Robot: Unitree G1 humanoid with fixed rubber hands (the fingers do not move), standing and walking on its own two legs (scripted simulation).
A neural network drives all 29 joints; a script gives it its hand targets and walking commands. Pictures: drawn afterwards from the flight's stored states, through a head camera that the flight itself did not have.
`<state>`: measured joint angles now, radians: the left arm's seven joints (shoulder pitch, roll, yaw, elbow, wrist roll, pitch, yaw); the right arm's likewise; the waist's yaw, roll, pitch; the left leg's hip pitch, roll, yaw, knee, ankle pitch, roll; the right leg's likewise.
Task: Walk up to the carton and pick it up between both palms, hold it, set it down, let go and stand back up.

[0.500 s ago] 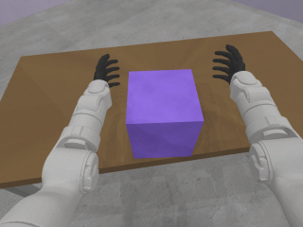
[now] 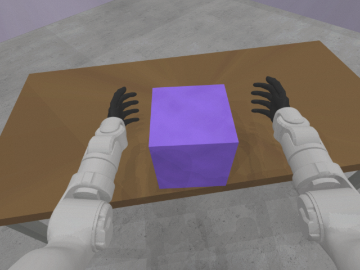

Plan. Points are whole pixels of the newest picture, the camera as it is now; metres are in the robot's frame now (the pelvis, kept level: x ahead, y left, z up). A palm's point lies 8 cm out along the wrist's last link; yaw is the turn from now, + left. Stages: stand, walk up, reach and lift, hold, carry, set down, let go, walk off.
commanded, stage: set down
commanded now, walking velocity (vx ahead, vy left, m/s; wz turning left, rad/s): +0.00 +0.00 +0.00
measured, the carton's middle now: (190, 138) +0.44 -0.01 +0.00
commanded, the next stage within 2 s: let go in 1.18 s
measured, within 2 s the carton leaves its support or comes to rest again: neither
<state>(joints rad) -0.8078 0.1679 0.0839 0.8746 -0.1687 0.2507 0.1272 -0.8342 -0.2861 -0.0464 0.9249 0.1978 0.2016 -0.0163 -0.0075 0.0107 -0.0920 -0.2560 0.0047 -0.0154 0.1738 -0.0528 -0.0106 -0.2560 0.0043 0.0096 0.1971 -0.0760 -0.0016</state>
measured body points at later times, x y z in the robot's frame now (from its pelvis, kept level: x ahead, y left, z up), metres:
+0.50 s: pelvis +0.01 +0.00 +0.00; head +0.02 +0.00 +0.45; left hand +0.37 +0.17 +0.04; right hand +0.38 -0.20 +0.05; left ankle +0.01 +0.13 -0.75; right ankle +0.00 -0.12 -0.75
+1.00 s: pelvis +0.00 +0.00 +0.00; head +0.00 -0.01 +0.45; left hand +0.29 +0.17 -0.01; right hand +0.29 -0.20 -0.01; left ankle +0.01 +0.13 -0.75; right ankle +0.00 -0.12 -0.75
